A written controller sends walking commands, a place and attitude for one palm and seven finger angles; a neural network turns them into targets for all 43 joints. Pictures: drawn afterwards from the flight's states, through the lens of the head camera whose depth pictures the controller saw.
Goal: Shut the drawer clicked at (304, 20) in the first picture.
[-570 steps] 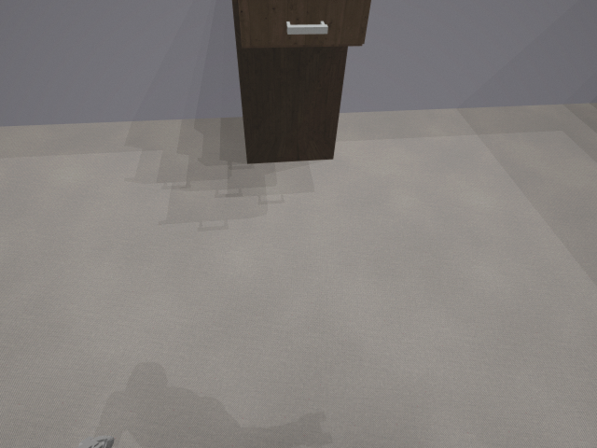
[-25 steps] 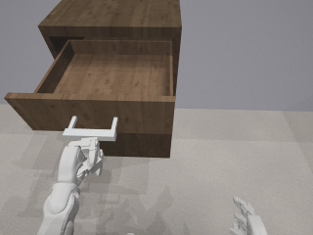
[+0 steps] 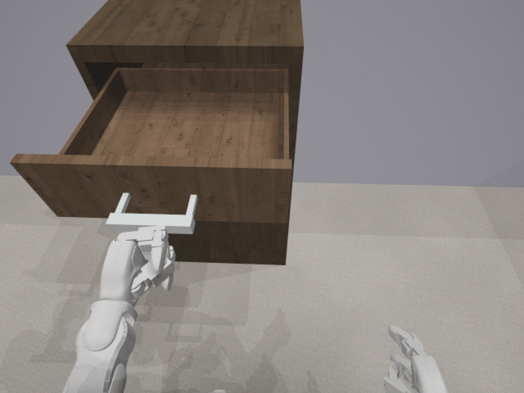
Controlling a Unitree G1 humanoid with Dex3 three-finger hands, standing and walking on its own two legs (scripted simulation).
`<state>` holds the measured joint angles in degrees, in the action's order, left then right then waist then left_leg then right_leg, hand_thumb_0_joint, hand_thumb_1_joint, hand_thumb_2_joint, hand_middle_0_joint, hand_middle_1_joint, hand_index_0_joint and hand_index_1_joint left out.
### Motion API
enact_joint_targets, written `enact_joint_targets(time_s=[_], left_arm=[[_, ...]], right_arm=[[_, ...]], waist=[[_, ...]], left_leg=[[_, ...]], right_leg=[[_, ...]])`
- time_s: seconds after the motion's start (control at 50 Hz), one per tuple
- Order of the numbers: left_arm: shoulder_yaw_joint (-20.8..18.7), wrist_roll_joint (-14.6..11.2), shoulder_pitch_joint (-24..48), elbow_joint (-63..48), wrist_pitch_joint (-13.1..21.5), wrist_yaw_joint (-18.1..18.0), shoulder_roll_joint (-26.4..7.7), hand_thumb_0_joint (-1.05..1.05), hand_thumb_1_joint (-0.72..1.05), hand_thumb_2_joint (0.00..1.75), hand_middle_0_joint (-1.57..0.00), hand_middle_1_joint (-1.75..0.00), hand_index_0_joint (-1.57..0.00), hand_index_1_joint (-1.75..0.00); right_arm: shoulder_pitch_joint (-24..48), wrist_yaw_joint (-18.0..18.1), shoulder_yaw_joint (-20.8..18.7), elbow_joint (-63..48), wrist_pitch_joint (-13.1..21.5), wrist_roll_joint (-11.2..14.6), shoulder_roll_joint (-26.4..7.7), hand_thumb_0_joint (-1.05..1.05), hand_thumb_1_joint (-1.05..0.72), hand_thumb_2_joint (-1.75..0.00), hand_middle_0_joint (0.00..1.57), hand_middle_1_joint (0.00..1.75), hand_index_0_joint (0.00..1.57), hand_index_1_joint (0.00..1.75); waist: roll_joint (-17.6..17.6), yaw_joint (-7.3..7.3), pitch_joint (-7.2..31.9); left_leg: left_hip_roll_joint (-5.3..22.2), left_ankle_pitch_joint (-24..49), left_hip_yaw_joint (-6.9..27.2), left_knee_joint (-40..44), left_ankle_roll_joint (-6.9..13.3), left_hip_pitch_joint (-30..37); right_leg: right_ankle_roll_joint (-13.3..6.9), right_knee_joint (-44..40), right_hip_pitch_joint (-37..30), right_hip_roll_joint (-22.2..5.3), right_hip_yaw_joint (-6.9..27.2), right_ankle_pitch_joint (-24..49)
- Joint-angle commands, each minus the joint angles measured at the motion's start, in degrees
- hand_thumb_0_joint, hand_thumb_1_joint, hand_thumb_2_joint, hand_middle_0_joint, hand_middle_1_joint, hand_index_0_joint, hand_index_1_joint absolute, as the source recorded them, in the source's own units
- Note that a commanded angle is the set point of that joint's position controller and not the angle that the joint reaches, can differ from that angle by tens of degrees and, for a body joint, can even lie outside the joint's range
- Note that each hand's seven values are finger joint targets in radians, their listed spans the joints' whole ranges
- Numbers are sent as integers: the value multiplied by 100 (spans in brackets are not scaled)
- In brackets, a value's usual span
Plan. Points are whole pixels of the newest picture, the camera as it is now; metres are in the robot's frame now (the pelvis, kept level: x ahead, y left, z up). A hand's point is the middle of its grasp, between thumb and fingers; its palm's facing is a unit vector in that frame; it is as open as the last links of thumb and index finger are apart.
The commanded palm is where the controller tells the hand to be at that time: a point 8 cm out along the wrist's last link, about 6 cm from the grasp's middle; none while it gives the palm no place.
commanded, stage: push the drawer shut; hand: left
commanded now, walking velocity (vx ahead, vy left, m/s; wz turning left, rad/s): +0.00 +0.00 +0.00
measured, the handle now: (155, 212) +0.37 +0.18 +0.07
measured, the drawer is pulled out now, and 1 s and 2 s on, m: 0.29 0.17 0.05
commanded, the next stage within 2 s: none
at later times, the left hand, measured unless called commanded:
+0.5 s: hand (176, 228) +0.35 +0.15 +0.07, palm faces -0.02 -1.00 -0.05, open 3.1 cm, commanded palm +0.34 +0.20 +0.07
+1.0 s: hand (183, 196) +0.41 +0.15 +0.07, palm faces -0.02 -1.00 -0.03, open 3.0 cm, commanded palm +0.40 +0.20 +0.07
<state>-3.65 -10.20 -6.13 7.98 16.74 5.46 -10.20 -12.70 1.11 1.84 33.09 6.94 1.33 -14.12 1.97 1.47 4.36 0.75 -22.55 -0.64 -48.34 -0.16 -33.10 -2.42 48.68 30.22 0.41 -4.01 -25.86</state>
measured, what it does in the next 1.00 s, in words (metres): stands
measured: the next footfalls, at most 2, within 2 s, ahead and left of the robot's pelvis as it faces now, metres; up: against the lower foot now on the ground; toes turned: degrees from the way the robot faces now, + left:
none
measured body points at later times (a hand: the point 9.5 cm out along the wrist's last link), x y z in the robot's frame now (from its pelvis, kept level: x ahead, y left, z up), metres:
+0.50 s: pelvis -0.01 +0.01 +0.00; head +0.04 +0.00 +0.45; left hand +0.34 +0.20 +0.07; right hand +0.12 -0.24 -0.11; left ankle +0.02 +0.12 -0.70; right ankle -0.01 -0.09 -0.70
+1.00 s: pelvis -0.01 +0.02 +0.00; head +0.05 +0.01 +0.44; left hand +0.41 +0.20 +0.07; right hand +0.06 -0.24 -0.12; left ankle +0.02 +0.12 -0.70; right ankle -0.01 -0.09 -0.70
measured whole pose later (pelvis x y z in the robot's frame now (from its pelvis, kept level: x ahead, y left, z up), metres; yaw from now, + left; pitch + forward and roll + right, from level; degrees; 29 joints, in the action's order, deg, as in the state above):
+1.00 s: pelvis -0.01 +0.02 +0.00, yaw -1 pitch +11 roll -1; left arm -10.6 -7.7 29.4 44.6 20.5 4.8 -13.6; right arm -18.0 0.0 1.1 37.6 1.8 1.0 -14.6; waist 1.1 4.8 4.5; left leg 1.0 -22.0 -1.6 -49.8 1.0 -39.4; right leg -1.4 49.2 36.5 0.6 -2.9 -24.3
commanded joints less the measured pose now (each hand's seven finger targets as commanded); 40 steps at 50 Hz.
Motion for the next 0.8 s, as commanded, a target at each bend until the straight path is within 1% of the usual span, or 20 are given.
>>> enact_joint_targets(time_s=[0.0, 0.06, 0.08, 0.1, 0.14, 0.18, 0.2, 0.26, 0.3, 0.36, 0.4, 0.44, 0.48, 0.5, 0.52, 0.58, 0.62, 0.68, 0.72, 0.78], left_arm=[[-447, -138, 1742, -874, 391, 58, -735, 0, 90, 90, -140, -160, -140, -160], [-382, -170, 2024, -748, 368, 128, -666, 0, 90, 90, -140, -160, -140, -160], [-497, -162, 2064, -640, 366, 109, -793, 0, 90, 90, -140, -160, -140, -160], [-367, -176, 2168, -587, 357, 125, -655, 0, 90, 90, -140, -160, -140, -160], [-334, -159, 2585, -515, 384, 106, -651, 0, 90, 90, -140, -160, -140, -160], [-451, -127, 2742, -363, 403, 59, -818, 0, 90, 90, -140, -160, -140, -160], [-380, -124, 2747, -263, 405, 64, -698, 0, 90, 90, -140, -160, -140, -160], [-191, -68, 3303, -134, 422, 41, -591, 0, 90, 90, -140, -160, -140, -160], [-275, -17, 3545, 170, 419, -30, -691, 0, 90, 90, -140, -160, -140, -160], [-310, -14, 3786, 272, 470, -52, -708, 0, 90, 90, -140, -160, -140, -160], [-470, -5, 3775, 619, 451, -90, -836, 0, 90, 90, -140, -160, -140, -160], [-487, -9, 4129, 830, 450, -74, -872, 0, 90, 90, -140, -160, -140, -160], [-683, 24, 4234, 1081, 481, -91, -1103, 0, 90, 90, -140, -160, -140, -160], [-534, 8, 4348, 1089, 495, -74, -902, 0, 90, 90, -140, -160, -140, -160], [-616, -2, 4486, 1227, 491, -76, -985, 0, 90, 90, -140, -160, -140, -160], [-748, 21, 4716, 1542, 524, -67, -1159, 0, 90, 90, -140, -160, -140, -160], [-528, 17, 4966, 1631, 556, -34, -896, 0, 90, 90, -140, -160, -140, -160], [-953, 39, 4986, 1824, 609, -64, -1349, 0, 90, 90, -140, -160, -140, -160], [-732, 39, 5057, 1729, 642, -30, -1052, 0, 90, 90, -140, -160, -140, -160], [-727, 82, 5290, 1978, 668, -73, -1051, 0, 90, 90, -140, -160, -140, -160]], right_arm=[[323, 72, -276, -736, 290, 42, -688, 0, -90, -90, 20, 30, 20, 30], [276, 72, -279, -733, 305, 47, -693, 0, -90, -90, 20, 30, 20, 30], [242, 79, -290, -680, 294, 52, -724, 0, -90, -90, 20, 30, 20, 30], [244, 75, -279, -686, 287, 53, -715, 0, -90, -90, 20, 30, 20, 30], [207, 85, -290, -612, 292, 60, -720, 0, -90, -90, 20, 30, 20, 30], [171, 94, -303, -564, 281, 54, -759, 0, -90, -90, 20, 30, 20, 30], [151, 89, -308, -564, 268, 50, -743, 0, -90, -90, 20, 30, 20, 30], [108, 88, -302, -509, 253, 67, -743, 0, -90, -90, 20, 30, 20, 30], [65, 94, -299, -450, 217, 58, -774, 0, -90, -90, 20, 30, 20, 30], [17, 79, -321, -442, 203, 57, -770, 0, -90, -90, 20, 30, 20, 30], [-34, 72, -316, -421, 149, 52, -789, 0, -90, -90, 20, 30, 20, 30], [-54, 78, -301, -385, 112, 60, -785, 0, -90, -90, 20, 30, 20, 30], [-129, 77, -305, -329, 69, 51, -823, 0, -90, -90, 20, 30, 20, 30], [-120, 58, -290, -362, 56, 51, -784, 0, -90, -90, 20, 30, 20, 30], [-159, 54, -298, -345, 43, 52, -796, 0, -90, -90, 20, 30, 20, 30], [-273, 48, -308, -299, -12, 44, -825, 0, -90, -90, 20, 30, 20, 30], [-321, 18, -304, -308, -35, 45, -805, 0, -90, -90, 20, 30, 20, 30], [-452, 1, -357, -270, -86, 18, -862, 0, -90, -90, 20, 30, 20, 30], [-493, -39, -365, -312, -102, 18, -819, 0, -90, -90, 20, 30, 20, 30], [-583, -67, -378, -255, -150, 10, -839, 0, -90, -90, 20, 30, 20, 30]], waist=[[-268, 111, 1052], [-113, 101, 1291], [-240, 140, 1245], [-307, 150, 1239], [-150, 200, 1242], [-253, 207, 1259], [-316, 196, 1351], [-62, 272, 1375], [-218, 288, 1269], [-111, 241, 1525], [-331, 228, 1460], [-310, 286, 1400], [-273, 243, 1375], [-148, 261, 1436], [-258, 276, 1449], [-222, 291, 1473], [-179, 347, 1548], [-186, 260, 1813], [-46, 282, 1992], [-128, 351, 1779]], left_leg=[[-118, 874, 60, 530, 170, 594], [-114, 1055, 76, 552, 151, 747], [-94, 1083, 98, 541, 162, 719], [-109, 1019, 94, 545, 170, 706], [-104, 1039, 115, 553, 155, 790], [-89, 976, 135, 549, 169, 751], [-102, 1002, 120, 553, 171, 766], [-93, 937, 155, 573, 151, 885], [-88, 793, 177, 597, 162, 790], [-102, 875, 159, 597, 155, 881], [-92, 817, 157, 616, 166, 743], [-101, 768, 130, 606, 169, 694], [-89, 775, 146, 618, 166, 623], [-111, 774, 124, 619, 165, 664], [-104, 728, 134, 620, 161, 634], [-91, 838, 157, 605, 159, 613], [-96, 869, 152, 599, 157, 667], [-91, 1051, 146, 549, 161, 681], [-80, 1328, 131, 536, 145, 834], [-55, 1292, 158, 504, 151, 788]], right_leg=[[222, -989, -358, -93, 484, 1498], [202, -910, -431, -84, 415, 1753], [205, -898, -396, -68, 389, 1755], [221, -927, -366, -76, 411, 1706], [202, -896, -261, -66, 367, 1708], [207, -913, -242, -59, 380, 1590], [214, -910, -292, -65, 392, 1639], [186, -873, -105, -47, 323, 1520], [190, -904, -35, -37, 329, 1334], [176, -887, -129, -36, 353, 1431], [190, -918, -177, -29, 357, 1376], [195, -949, -146, -24, 391, 1362], [179, -929, -154, -15, 384, 1329], [180, -935, -147, -22, 396, 1360], [183, -939, -147, -16, 390, 1318], [165, -883, -122, 17, 364, 1426], [165, -855, -53, 29, 341, 1481], [155, -787, -188, 49, 361, 1655], [142, -719, -202, 56, 324, 1943], [140, -703, 44, 99, 284, 1833]])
